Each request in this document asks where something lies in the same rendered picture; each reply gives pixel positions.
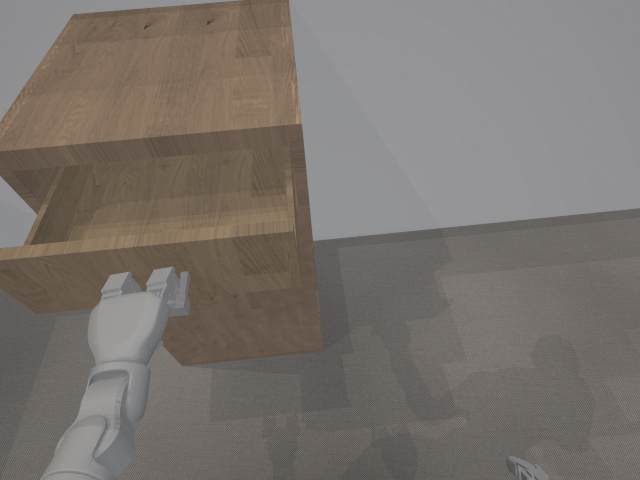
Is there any right robot hand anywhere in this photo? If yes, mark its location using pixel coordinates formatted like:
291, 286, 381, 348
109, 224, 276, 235
506, 456, 548, 480

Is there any left robot hand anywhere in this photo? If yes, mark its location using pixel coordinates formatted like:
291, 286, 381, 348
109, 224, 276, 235
87, 267, 180, 366

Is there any drawer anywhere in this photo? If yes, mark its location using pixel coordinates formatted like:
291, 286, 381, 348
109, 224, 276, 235
0, 145, 302, 314

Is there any left robot forearm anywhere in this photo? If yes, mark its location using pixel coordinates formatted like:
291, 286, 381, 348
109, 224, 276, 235
40, 360, 151, 480

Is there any handle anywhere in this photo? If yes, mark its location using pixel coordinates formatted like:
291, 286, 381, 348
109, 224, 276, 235
167, 271, 190, 317

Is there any cabinet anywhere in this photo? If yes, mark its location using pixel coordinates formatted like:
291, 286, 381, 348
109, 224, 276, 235
0, 0, 323, 366

